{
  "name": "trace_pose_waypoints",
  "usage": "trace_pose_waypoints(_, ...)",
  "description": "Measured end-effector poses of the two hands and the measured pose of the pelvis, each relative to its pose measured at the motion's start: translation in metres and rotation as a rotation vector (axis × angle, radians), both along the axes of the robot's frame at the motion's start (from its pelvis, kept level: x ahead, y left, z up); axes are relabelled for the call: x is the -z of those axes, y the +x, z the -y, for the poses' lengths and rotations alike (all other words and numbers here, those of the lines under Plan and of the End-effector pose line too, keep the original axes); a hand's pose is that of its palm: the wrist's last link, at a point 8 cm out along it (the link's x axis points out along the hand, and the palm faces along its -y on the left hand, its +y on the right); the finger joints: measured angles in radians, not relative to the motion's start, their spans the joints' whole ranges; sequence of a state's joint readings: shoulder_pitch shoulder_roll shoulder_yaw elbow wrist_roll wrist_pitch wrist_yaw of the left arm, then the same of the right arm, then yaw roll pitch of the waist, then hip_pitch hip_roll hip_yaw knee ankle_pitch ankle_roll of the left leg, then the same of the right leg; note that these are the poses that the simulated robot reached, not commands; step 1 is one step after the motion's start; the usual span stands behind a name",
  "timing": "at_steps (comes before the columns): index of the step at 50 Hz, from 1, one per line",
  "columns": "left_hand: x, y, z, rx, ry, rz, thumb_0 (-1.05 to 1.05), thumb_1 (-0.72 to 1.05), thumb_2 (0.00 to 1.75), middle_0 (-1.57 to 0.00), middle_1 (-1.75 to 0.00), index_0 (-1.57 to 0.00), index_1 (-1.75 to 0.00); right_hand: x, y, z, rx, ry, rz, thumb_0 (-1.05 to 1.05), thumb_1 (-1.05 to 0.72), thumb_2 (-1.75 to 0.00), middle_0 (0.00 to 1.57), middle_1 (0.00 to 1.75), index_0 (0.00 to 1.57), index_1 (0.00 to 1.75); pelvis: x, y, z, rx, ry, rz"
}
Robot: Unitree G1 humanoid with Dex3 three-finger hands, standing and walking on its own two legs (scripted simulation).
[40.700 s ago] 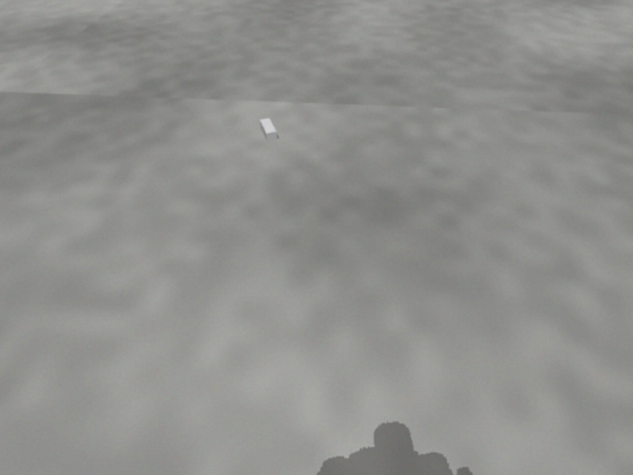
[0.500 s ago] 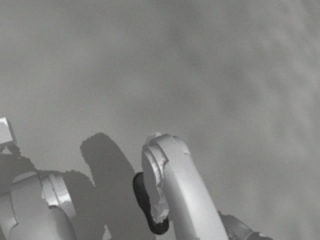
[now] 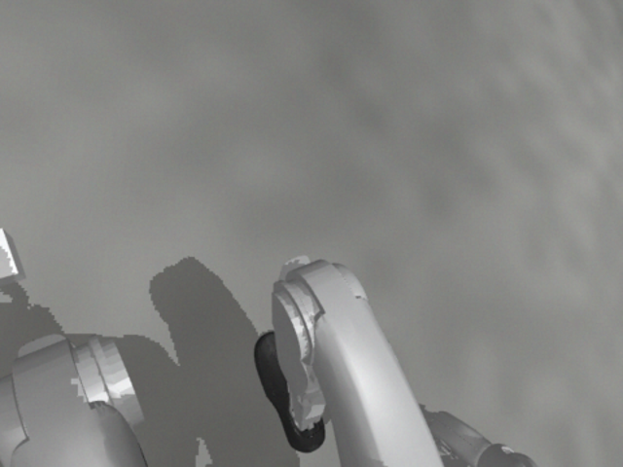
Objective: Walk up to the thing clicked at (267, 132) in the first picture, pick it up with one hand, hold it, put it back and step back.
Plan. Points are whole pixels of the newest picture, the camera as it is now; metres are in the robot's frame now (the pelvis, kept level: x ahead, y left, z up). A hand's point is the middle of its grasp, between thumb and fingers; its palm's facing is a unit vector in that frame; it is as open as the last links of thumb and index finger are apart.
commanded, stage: open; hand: left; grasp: from above
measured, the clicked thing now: out of the picture +0.41 +0.31 -0.27
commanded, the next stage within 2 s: withdraw in 0.62 s
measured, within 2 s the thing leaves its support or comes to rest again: rests again in 1.08 s
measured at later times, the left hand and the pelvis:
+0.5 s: hand out of the picture +0.41 +0.30 -0.25, palm faces -0.45 -0.14 -0.88, open 13.8 cm; pelvis +0.00 +0.00 +0.00, yaw +0 degrees
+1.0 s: hand out of the picture +0.44 +0.30 -0.22, palm faces -0.29 -0.14 -0.95, open 14.0 cm; pelvis +0.00 +0.00 +0.01, yaw +0 degrees
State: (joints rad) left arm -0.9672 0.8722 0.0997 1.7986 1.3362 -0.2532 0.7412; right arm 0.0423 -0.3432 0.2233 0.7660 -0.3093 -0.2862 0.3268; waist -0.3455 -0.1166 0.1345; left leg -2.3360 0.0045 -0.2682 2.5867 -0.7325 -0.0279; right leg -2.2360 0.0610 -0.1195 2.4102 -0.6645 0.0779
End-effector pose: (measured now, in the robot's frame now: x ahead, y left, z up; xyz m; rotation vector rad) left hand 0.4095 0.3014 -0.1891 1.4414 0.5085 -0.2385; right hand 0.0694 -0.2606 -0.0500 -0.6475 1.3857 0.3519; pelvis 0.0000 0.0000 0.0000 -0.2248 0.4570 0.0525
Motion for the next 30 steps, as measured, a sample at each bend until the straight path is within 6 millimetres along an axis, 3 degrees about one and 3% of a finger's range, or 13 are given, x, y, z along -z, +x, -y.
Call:
trace_pose_waypoints(13,0.003,-0.001,0.000,0.003,0.009,0.004,0.00,-0.28,0.80,-0.41,-0.85,-0.31,-0.77,-0.002,-0.002,0.002,-0.006,-0.003,0.001,0.00,-0.90,-0.90,0.20,0.30,0.21,0.30,0.000,-0.001,0.000,0.000,0.000,0.009)
trace_pose_waypoints(30,0.009,0.006,-0.008,-0.033,0.000,-0.015,0.00,-0.49,0.99,-0.12,-0.97,-0.11,-0.97,-0.005,-0.005,-0.001,-0.002,0.001,-0.023,0.01,-0.90,-0.90,0.20,0.30,0.20,0.30,0.000,0.001,-0.001,0.001,-0.011,0.001)
